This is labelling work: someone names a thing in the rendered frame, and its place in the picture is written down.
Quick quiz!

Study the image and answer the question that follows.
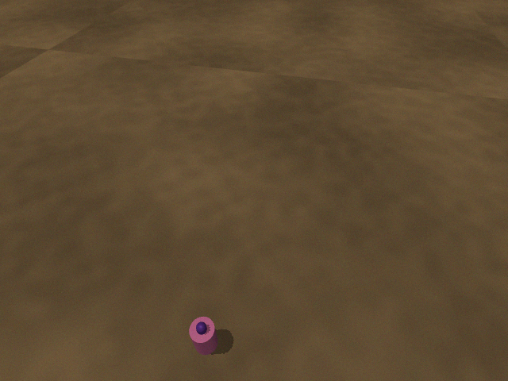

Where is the bottle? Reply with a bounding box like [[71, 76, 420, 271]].
[[189, 317, 218, 355]]

